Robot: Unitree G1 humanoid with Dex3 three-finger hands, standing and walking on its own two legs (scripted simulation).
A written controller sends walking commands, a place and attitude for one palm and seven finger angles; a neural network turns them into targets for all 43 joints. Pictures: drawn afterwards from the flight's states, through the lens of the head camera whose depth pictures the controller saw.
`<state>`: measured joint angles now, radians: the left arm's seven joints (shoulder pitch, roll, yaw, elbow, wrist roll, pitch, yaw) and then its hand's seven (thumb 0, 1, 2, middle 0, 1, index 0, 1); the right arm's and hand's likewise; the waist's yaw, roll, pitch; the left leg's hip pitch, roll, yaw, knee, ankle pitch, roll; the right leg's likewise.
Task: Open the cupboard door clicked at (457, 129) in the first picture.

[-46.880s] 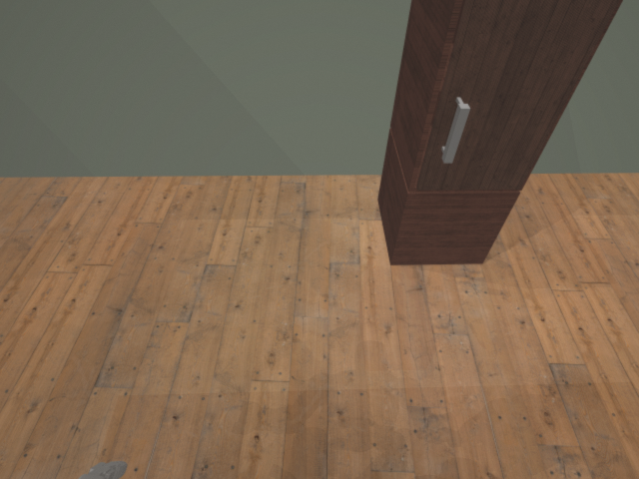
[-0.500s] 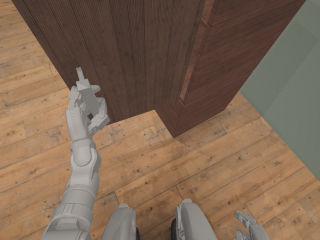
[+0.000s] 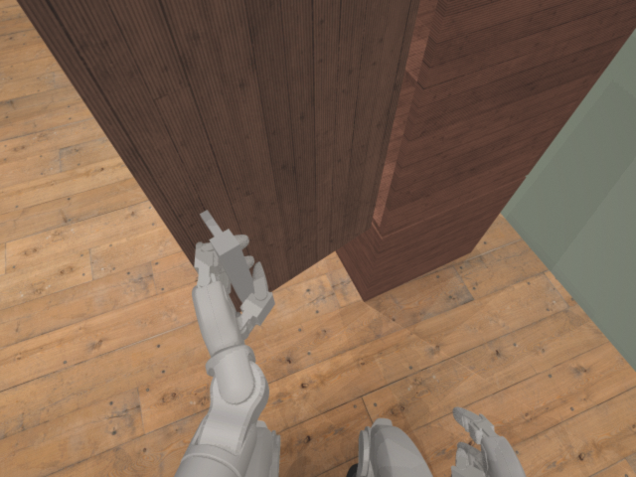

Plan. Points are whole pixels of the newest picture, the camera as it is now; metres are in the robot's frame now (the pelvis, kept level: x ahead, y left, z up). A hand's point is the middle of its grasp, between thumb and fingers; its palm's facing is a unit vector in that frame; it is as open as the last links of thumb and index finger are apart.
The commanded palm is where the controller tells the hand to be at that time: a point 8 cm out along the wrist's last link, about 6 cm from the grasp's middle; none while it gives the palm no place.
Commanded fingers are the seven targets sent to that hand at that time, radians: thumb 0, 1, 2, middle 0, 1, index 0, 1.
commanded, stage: open thumb and fingers to let go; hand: left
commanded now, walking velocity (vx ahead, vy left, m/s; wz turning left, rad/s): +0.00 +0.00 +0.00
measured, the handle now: (230, 262) +0.38 +0.13 +0.00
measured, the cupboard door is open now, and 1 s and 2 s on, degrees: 100 100 100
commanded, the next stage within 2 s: slide the hand sideways off the handle in 0.88 s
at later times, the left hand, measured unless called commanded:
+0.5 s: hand (259, 292) +0.34 +0.09 +0.01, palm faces +0.34 -0.94 -0.03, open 11.2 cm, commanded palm +0.29 +0.13 +0.00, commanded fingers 0.00 -0.50 0.30 -0.29 -1.15 -0.29 -1.15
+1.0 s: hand (257, 295) +0.33 +0.09 +0.00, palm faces +0.31 -0.95 -0.02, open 14.9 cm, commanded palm +0.29 +0.13 +0.00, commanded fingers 0.00 -0.50 0.30 -0.15 -0.30 -0.15 -0.30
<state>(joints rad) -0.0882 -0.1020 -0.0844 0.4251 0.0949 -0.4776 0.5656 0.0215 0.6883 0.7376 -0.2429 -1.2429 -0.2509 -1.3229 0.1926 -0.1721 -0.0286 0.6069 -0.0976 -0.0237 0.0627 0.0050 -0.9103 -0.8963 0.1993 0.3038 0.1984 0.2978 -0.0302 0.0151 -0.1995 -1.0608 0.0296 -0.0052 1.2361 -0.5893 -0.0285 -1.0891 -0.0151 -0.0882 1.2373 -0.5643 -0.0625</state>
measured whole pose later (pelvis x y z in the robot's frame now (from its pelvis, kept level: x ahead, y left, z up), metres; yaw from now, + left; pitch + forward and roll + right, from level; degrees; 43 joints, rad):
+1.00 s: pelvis -0.03 +0.02 -0.01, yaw +0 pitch +22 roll -1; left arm -0.29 -0.07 -0.08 0.66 0.12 -0.58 0.59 -0.01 -0.50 0.30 -0.37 -0.63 -0.33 -0.67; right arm 0.18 -0.18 -0.02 0.65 -0.11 -0.02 0.04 0.01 -0.91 -0.90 0.20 0.30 0.20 0.30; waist -0.04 0.03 -0.17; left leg -1.12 0.01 0.00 1.29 -0.55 0.01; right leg -1.14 -0.03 -0.08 1.26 -0.51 -0.03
